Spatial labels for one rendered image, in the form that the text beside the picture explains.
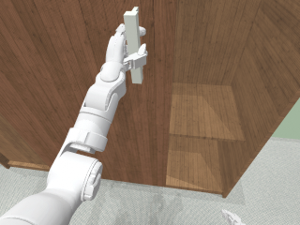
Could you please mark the left robot forearm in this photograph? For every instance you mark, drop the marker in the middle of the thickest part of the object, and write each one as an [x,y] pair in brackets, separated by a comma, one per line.
[89,133]

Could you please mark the wardrobe door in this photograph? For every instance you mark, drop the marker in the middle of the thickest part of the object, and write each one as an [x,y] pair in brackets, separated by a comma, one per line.
[14,147]
[50,54]

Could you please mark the robot left hand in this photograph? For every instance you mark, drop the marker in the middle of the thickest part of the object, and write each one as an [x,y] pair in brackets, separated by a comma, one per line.
[117,50]

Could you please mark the robot right hand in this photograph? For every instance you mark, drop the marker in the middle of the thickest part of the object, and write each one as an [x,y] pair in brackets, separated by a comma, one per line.
[233,219]

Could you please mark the handle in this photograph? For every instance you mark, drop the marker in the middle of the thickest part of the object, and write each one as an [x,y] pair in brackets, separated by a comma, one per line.
[132,28]

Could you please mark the robot left upper arm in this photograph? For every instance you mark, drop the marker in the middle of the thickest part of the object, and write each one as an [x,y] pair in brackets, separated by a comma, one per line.
[74,179]

